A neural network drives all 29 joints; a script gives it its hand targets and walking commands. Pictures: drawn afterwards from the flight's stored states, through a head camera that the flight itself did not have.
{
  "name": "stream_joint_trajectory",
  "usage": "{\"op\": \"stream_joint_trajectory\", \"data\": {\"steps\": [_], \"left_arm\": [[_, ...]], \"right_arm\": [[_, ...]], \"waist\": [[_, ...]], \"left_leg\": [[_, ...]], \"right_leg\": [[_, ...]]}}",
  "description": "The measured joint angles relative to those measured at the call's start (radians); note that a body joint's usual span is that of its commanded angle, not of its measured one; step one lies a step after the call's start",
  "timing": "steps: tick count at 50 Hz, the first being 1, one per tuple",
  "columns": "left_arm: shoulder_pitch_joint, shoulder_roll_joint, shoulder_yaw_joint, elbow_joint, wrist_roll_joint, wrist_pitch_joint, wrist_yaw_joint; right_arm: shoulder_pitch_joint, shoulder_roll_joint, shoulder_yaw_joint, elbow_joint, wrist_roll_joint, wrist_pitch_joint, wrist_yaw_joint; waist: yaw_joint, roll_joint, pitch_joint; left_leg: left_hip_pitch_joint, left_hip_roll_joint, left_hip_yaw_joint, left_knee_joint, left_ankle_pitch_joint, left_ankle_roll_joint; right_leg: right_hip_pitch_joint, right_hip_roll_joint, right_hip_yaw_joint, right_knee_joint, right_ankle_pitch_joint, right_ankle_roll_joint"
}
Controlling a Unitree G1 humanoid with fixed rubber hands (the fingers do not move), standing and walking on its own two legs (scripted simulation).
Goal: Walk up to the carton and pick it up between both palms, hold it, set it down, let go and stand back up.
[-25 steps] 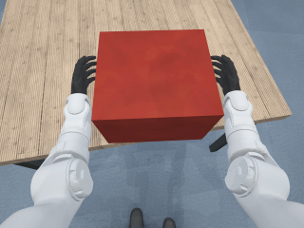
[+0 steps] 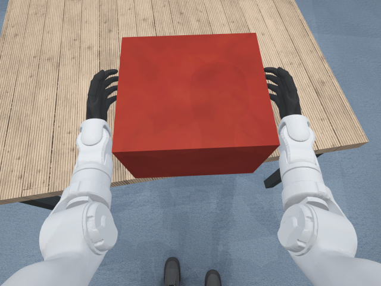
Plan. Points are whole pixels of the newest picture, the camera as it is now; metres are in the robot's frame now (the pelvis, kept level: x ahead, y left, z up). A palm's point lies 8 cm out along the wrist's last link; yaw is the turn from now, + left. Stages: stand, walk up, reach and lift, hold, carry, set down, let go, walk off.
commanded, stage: reach and lift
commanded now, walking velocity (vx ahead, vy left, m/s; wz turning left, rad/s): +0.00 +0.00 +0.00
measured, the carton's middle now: (192, 109) +0.49 +0.00 -0.03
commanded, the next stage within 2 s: none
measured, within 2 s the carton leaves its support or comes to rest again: leaves its support in 0.96 s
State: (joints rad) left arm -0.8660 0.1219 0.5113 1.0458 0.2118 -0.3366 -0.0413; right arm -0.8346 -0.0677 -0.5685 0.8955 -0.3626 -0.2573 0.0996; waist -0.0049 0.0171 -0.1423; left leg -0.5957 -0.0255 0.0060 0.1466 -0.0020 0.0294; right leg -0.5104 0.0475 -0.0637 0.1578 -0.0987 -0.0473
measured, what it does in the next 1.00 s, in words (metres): stands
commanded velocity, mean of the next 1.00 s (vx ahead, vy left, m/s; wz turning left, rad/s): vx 0.00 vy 0.00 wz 0.00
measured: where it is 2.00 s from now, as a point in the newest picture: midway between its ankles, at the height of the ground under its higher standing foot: outside the picture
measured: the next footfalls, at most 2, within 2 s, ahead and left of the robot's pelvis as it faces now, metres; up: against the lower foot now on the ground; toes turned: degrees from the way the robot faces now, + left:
none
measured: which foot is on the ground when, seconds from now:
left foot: down 0.00-1.00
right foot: down 0.00-1.00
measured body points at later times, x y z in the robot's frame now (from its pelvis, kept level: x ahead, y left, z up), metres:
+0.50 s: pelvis -0.01 +0.00 +0.00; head +0.14 -0.01 +0.42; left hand +0.46 +0.20 +0.03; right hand +0.46 -0.19 +0.03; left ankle +0.00 +0.10 -0.74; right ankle -0.05 -0.08 -0.74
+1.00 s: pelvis -0.03 -0.01 -0.01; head +0.08 -0.01 +0.43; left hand +0.42 +0.20 +0.04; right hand +0.43 -0.18 +0.04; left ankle +0.00 +0.10 -0.74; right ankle -0.05 -0.08 -0.74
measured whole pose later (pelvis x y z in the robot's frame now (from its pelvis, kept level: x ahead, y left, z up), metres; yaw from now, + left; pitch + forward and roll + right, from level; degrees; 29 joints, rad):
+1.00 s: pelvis -0.03 -0.01 -0.01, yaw -1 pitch +26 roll +0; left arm -0.88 0.19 0.35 1.28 0.03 -0.39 0.01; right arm -0.86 -0.14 -0.41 1.15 -0.24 -0.30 0.02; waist 0.04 0.00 -0.26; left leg -0.70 -0.01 0.02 0.25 -0.01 0.02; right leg -0.63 0.06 -0.05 0.30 -0.13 -0.05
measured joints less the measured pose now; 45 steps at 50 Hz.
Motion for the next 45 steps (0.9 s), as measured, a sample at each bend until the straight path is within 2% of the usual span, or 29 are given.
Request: {"op": "stream_joint_trajectory", "data": {"steps": [19, 29, 45], "left_arm": [[-0.023, 0.019, -0.016, 0.064, -0.025, -0.023, 0.018], [-0.009, 0.028, -0.047, 0.111, -0.07, -0.041, 0.034], [-0.002, 0.062, -0.134, 0.224, -0.169, -0.064, 0.046]], "right_arm": [[-0.028, -0.017, 0.005, 0.053, -0.008, -0.011, -0.007], [-0.034, -0.041, 0.053, 0.119, 0.032, -0.023, -0.022], [-0.023, -0.067, 0.157, 0.236, 0.11, -0.05, -0.073]], "waist": [[0.018, 0.001, -0.032], [0.031, 0.002, -0.067], [0.038, -0.009, -0.107]], "left_leg": [[-0.037, 0.007, 0.017, 0.003, 0.007, -0.001], [-0.063, 0.011, 0.017, 0.028, -0.002, -0.004], [-0.092, 0.014, 0.015, 0.088, -0.015, -0.007]], "right_leg": [[-0.043, 0.005, 0.018, 0.006, 0.011, -0.001], [-0.078, 0.008, 0.018, 0.046, -0.002, 0.0], [-0.118, 0.009, 0.017, 0.132, -0.029, 0.0]]}}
